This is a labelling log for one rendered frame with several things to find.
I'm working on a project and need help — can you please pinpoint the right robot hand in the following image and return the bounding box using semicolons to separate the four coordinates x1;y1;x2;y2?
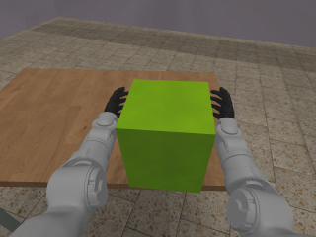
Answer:
210;87;235;120

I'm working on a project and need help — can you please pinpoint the left robot forearm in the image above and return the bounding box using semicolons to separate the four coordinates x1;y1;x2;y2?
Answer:
46;112;118;205

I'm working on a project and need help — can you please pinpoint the left robot hand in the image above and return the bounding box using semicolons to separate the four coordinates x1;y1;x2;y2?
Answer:
104;86;129;118

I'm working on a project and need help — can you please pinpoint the robot right upper arm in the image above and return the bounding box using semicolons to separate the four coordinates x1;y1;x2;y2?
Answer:
226;187;316;237

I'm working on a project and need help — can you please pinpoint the table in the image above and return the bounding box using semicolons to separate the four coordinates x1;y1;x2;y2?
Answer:
0;68;227;233

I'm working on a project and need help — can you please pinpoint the carton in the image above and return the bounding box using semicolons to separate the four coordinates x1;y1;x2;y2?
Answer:
115;79;216;194

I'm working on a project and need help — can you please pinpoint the right robot forearm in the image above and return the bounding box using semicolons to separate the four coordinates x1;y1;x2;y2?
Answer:
213;118;294;222

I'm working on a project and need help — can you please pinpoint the robot left upper arm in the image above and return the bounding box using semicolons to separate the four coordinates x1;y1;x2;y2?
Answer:
9;165;109;237

